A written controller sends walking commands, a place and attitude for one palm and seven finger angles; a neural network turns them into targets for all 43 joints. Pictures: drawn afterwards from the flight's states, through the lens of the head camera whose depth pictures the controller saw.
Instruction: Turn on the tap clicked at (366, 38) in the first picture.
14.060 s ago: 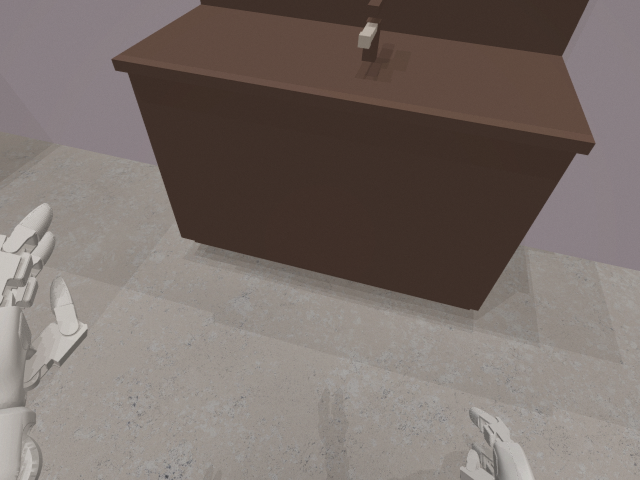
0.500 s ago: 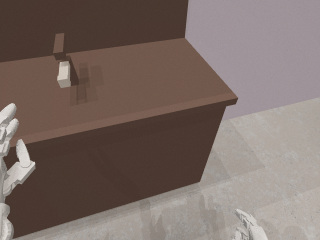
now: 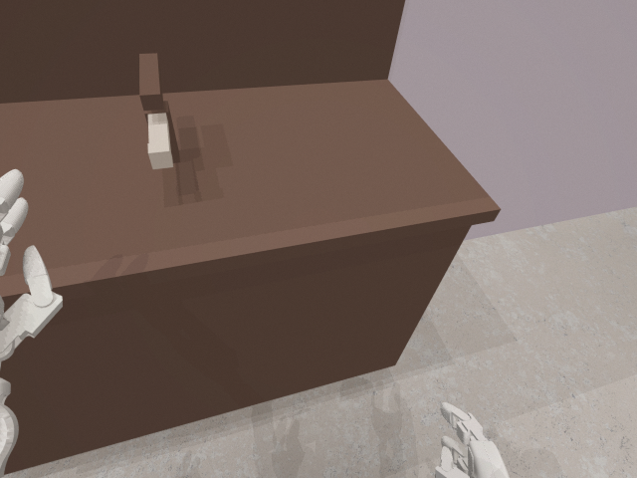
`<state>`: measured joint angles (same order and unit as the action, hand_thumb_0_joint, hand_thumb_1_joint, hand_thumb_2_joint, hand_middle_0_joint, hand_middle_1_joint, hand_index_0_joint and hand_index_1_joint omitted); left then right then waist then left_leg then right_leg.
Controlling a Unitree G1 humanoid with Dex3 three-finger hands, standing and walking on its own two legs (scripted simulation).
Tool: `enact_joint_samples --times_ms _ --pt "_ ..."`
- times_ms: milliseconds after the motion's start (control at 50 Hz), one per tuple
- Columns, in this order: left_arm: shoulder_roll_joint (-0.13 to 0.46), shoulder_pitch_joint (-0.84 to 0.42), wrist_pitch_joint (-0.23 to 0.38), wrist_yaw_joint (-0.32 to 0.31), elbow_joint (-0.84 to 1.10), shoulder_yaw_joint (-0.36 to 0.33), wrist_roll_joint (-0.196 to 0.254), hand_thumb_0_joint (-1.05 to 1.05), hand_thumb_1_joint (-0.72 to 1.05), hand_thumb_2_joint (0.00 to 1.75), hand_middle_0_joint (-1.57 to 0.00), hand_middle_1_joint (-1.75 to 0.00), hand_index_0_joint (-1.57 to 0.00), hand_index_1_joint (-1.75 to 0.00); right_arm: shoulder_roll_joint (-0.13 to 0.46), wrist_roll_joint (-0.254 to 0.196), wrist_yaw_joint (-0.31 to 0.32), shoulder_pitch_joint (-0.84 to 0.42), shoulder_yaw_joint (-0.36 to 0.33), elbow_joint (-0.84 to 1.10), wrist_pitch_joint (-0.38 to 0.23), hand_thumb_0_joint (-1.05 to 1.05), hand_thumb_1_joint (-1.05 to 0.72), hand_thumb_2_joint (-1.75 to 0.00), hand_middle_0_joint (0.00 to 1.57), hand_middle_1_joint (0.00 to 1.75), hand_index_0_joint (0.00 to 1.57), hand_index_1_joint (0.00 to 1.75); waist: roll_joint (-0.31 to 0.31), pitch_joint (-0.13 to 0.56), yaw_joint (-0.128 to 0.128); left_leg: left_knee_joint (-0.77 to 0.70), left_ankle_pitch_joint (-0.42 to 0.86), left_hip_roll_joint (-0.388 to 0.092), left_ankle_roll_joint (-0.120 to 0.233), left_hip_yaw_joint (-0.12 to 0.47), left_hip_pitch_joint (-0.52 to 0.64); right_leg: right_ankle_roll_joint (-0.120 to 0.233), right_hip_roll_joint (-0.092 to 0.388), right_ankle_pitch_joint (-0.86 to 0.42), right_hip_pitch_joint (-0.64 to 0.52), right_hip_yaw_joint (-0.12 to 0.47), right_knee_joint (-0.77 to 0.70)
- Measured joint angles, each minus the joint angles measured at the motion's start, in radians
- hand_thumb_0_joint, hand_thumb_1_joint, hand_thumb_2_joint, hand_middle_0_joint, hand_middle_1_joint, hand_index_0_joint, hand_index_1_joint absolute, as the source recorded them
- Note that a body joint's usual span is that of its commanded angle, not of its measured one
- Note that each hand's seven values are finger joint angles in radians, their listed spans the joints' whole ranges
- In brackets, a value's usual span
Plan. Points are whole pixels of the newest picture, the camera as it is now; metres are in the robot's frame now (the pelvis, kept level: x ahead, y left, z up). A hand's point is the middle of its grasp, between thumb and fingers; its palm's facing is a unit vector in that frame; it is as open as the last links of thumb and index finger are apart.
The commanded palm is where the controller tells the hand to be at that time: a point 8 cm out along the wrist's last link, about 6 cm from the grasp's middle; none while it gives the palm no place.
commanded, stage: shuffle to correct the standing spot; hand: left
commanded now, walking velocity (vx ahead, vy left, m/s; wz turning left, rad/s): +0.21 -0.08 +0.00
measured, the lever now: (160, 155) +0.48 +0.29 +0.13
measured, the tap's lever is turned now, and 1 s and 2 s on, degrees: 0 0 0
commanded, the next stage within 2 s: come to a stop and stand still in 0.92 s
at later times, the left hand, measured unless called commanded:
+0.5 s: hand (183, 258) +0.28 +0.18 +0.16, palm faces +0.40 -0.86 -0.33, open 7.4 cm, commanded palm +0.22 +0.22 +0.18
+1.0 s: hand (228, 204) +0.36 +0.16 +0.17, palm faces +0.41 -0.79 -0.46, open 7.4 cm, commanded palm +0.31 +0.19 +0.18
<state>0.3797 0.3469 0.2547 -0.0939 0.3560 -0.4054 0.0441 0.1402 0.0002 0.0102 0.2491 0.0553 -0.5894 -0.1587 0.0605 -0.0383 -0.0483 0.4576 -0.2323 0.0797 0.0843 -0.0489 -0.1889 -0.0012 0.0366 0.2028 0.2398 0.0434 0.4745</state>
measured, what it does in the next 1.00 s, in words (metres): walks ahead: left foot, then right foot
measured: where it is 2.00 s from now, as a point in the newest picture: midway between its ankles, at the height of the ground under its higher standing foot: outside the picture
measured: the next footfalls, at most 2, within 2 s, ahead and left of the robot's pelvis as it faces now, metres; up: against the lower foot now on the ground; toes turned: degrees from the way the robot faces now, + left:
left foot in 0.66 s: +0.18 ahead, +0.07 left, +0.00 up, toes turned +4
right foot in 0.92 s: +0.23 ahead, -0.15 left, +0.00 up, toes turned +1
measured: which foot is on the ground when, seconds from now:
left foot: down 0.00-0.46, up 0.48-0.64, down 0.66-0.94, up 0.96-1.00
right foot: down 0.00-0.66, up 0.68-0.90, down 0.92-1.00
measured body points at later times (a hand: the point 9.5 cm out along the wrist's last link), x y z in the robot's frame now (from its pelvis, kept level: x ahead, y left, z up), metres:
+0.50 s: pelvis +0.06 -0.06 -0.01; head +0.07 -0.05 +0.44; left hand +0.26 +0.23 +0.18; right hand +0.23 -0.30 -0.09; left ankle +0.02 +0.05 -0.71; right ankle +0.03 -0.14 -0.74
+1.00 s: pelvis +0.14 -0.09 -0.02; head +0.16 -0.10 +0.43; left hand +0.33 +0.20 +0.19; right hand +0.31 -0.29 -0.12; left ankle +0.13 +0.05 -0.70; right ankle +0.19 -0.18 -0.74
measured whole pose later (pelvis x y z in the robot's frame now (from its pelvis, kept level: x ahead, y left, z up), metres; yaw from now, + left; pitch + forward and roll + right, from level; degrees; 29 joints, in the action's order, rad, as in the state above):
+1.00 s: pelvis +0.14 -0.09 -0.02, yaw +0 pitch -2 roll +0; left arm 0.38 0.43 0.18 -0.11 0.49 -0.38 0.03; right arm 0.17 -0.01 0.02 0.21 0.04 -0.59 -0.08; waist -0.04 -0.06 -0.03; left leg 0.95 -0.47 -0.06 0.00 -0.04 -0.38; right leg 0.05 0.02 0.28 0.34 -0.13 0.66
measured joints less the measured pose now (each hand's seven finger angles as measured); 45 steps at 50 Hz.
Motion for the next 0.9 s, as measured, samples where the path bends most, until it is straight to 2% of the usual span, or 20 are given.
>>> enact_joint_samples --times_ms 60,120,180,260,320,380,460,500,540,580,620,660,700,740,780,820,900 --pt "-0.053 -0.023 -0.013 -0.012 0.023 0.026 -0.005 0.01 0.89 0.9 -0.21 -0.3 -0.21 -0.3 0.006 0.007 -0.008 -0.001 0.005 -0.007 0.004 0.02 -0.91 -0.9 0.2 0.3 0.2 0.3 -0.006 0.003 -0.014 0.009 -0.013 -0.007 -0.001 0.003 0.004 0.016 -0.005 0.033 -0.004 -0.009 0.014" --pt "-0.083 -0.015 -0.018 -0.015 0.053 0.067 -0.016 0.01 0.89 0.9 -0.2 -0.3 -0.21 -0.3 0.011 0.013 -0.01 -0.009 0.006 -0.007 0.013 0.02 -0.9 -0.9 0.2 0.3 0.2 0.3 -0.011 0.013 -0.015 0.018 -0.029 -0.015 -0.005 -0.002 0.01 0.026 -0.017 0.071 -0.007 -0.034 0.036" --pt "-0.072 -0.007 -0.028 -0.013 0.058 0.086 -0.025 0.01 0.89 0.9 -0.2 -0.3 -0.21 -0.3 0.015 0.015 -0.005 -0.022 0.005 0.002 0.028 0.02 -0.9 -0.9 0.2 0.3 0.2 0.3 -0.018 0.018 0.005 0.042 -0.051 -0.025 -0.014 0.001 0.009 0.029 -0.031 0.04 -0.018 -0.039 0.029" --pt "-0.034 0.004 -0.043 -0.01 0.043 0.066 -0.018 0.01 0.89 0.9 -0.21 -0.3 -0.21 -0.3 0.025 0.009 0.004 -0.033 0.0 0.016 0.053 0.02 -0.9 -0.9 0.2 0.3 0.2 0.3 -0.038 0.028 0.03 0.08 -0.087 -0.052 -0.033 0.011 0.002 0.012 -0.055 0.057 -0.024 -0.049 0.036" --pt "-0.017 0.026 -0.051 -0.012 0.045 0.04 -0.007 0.01 0.89 0.9 -0.21 -0.3 -0.21 -0.3 0.038 0.002 0.01 -0.027 -0.008 0.031 0.064 0.02 -0.91 -0.9 0.2 0.3 0.2 0.3 -0.045 0.034 0.042 0.102 -0.112 -0.068 -0.047 0.015 -0.005 0.026 -0.072 0.082 -0.016 -0.055 0.058" --pt "-0.023 0.05 -0.056 -0.015 0.063 0.034 0.002 0.01 0.89 0.9 -0.21 -0.3 -0.21 -0.3 0.059 -0.002 0.015 -0.019 -0.02 0.037 0.068 0.02 -0.91 -0.9 0.2 0.3 0.2 0.3 -0.056 0.035 0.044 0.134 -0.141 -0.085 -0.061 0.022 -0.017 0.043 -0.088 0.11 -0.007 -0.061 0.083" --pt "-0.038 0.062 -0.054 -0.021 0.098 0.055 0.004 0.01 0.89 0.9 -0.21 -0.3 -0.21 -0.3 0.087 -0.008 0.018 -0.017 -0.043 0.022 0.074 0.02 -0.91 -0.9 0.2 0.3 0.2 0.3 -0.058 0.024 0.044 0.276 -0.143 -0.095 -0.07 0.031 -0.081 0.064 -0.096 0.152 0.0 -0.078 0.124" --pt "-0.042 0.06 -0.05 -0.026 0.11 0.067 0.004 0.01 0.89 0.9 -0.21 -0.3 -0.21 -0.3 0.096 -0.012 0.019 -0.016 -0.051 0.008 0.08 0.02 -0.91 -0.9 0.2 0.3 0.2 0.3 -0.046 0.013 0.038 0.404 -0.201 -0.089 -0.074 0.03 -0.138 0.068 -0.092 0.161 -0.015 -0.081 0.119" --pt "-0.043 0.064 -0.044 -0.032 0.123 0.066 0.003 0.01 0.89 0.9 -0.21 -0.3 -0.22 -0.3 0.101 -0.011 0.02 -0.016 -0.055 0.001 0.086 0.02 -0.91 -0.9 0.2 0.3 0.2 0.3 -0.033 -0.002 0.03 0.472 -0.23 -0.092 -0.074 0.023 -0.189 0.069 -0.087 0.16 -0.035 -0.08 0.1" --pt "-0.036 0.074 -0.042 -0.041 0.142 0.053 0.002 0.01 0.89 0.9 -0.21 -0.3 -0.22 -0.3 0.1 -0.008 0.02 -0.019 -0.053 0.0 0.09 0.02 -0.91 -0.9 0.2 0.3 0.2 0.3 -0.019 -0.019 0.025 0.426 -0.197 -0.103 -0.071 0.006 -0.211 0.067 -0.081 0.161 -0.056 -0.074 0.085" --pt "-0.029 0.076 -0.04 -0.047 0.159 0.037 0.004 0.01 0.89 0.9 -0.21 -0.3 -0.22 -0.3 0.098 -0.003 0.02 -0.02 -0.052 0.005 0.088 0.02 -0.91 -0.9 0.2 0.3 0.2 0.3 -0.012 -0.036 0.024 0.296 -0.09 -0.112 -0.071 -0.016 -0.195 0.06 -0.076 0.175 -0.075 -0.073 0.089" --pt "-0.023 0.077 -0.038 -0.05 0.177 0.02 0.009 0.01 0.89 0.9 -0.21 -0.3 -0.22 -0.3 0.1 0.0 0.022 -0.022 -0.052 0.018 0.081 0.02 -0.91 -0.9 0.2 0.3 0.2 0.3 -0.021 -0.043 0.021 0.164 -0.002 -0.112 -0.06 -0.023 -0.144 0.05 -0.077 0.219 -0.069 -0.069 0.155" --pt "-0.013 0.058 -0.038 -0.053 0.165 0.002 0.015 0.01 0.89 0.9 -0.21 -0.3 -0.21 -0.3 0.077 -0.002 0.025 -0.051 -0.058 0.015 0.082 0.02 -0.91 -0.9 0.2 0.3 0.2 0.3 -0.003 -0.057 0.017 0.194 -0.055 -0.097 -0.058 -0.048 -0.133 0.031 -0.06 0.269 0.002 -0.042 0.347" --pt "-0.009 0.03 -0.051 -0.048 0.134 -0.002 0.013 0.01 0.89 0.9 -0.21 -0.3 -0.21 -0.3 0.045 -0.001 0.023 -0.073 -0.055 0.011 0.082 0.02 -0.91 -0.9 0.2 0.3 0.2 0.3 -0.001 -0.065 0.026 0.195 -0.069 -0.091 -0.055 -0.056 -0.115 0.019 -0.064 0.294 0.087 -0.027 0.538" --pt "-0.006 0.007 -0.071 -0.038 0.121 0.001 0.007 0.01 0.89 0.9 -0.21 -0.3 -0.21 -0.3 0.018 0.0 0.017 -0.081 -0.043 0.011 0.075 0.02 -0.91 -0.9 0.2 0.3 0.2 0.3 -0.011 -0.065 0.037 0.162 -0.054 -0.092 -0.06 -0.047 -0.094 0.012 -0.055 0.282 0.161 -0.039 0.624" --pt "-0.007 0.009 -0.075 -0.029 0.129 0.008 0.0 0.01 0.89 0.9 -0.21 -0.3 -0.21 -0.3 0.002 -0.001 0.006 -0.076 -0.029 0.018 0.069 0.02 -0.91 -0.9 0.2 0.3 0.2 0.3 -0.026 -0.06 0.042 0.129 -0.041 -0.101 -0.066 -0.037 -0.077 0.01 -0.032 0.238 0.202 -0.06 0.574" --pt "0.005 0.089 -0.062 -0.019 0.163 0.008 -0.004 0.01 0.89 0.9 -0.21 -0.3 -0.21 -0.3 -0.004 -0.007 -0.004 -0.046 -0.004 0.041 0.059 0.02 -0.91 -0.9 0.2 0.3 0.2 0.3 -0.063 -0.039 0.033 0.131 -0.065 -0.134 -0.094 -0.036 -0.064 -0.002 0.003 0.125 0.158 -0.113 0.264"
